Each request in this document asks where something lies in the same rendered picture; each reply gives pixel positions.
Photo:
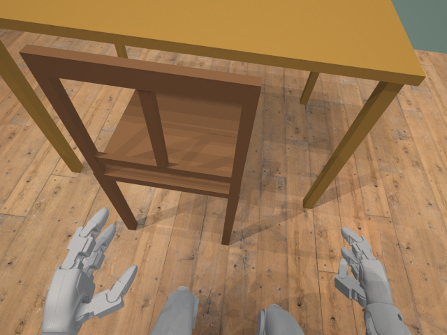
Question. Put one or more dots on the robot right hand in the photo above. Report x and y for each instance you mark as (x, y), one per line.
(365, 268)

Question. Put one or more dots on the right robot thigh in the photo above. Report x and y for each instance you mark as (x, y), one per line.
(275, 321)

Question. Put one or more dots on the table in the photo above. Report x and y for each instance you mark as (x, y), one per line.
(354, 38)

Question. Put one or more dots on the left robot thigh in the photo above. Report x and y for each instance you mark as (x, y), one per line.
(178, 316)

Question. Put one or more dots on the robot thigh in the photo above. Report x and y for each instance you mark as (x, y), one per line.
(178, 316)
(275, 321)

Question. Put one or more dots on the robot right forearm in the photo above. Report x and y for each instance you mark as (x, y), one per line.
(384, 319)

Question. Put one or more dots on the chair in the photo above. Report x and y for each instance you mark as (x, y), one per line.
(184, 129)

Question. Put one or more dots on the robot left hand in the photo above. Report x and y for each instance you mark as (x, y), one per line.
(73, 280)

